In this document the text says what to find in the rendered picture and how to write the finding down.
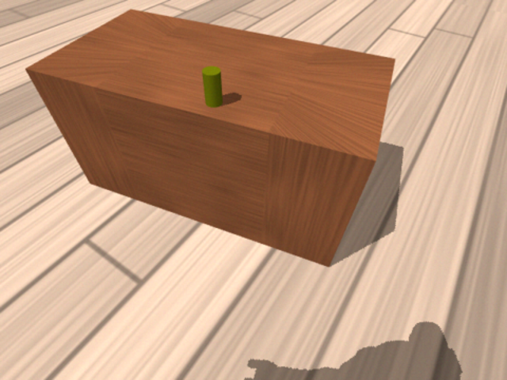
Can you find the can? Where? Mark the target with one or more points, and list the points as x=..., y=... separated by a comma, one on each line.
x=212, y=86

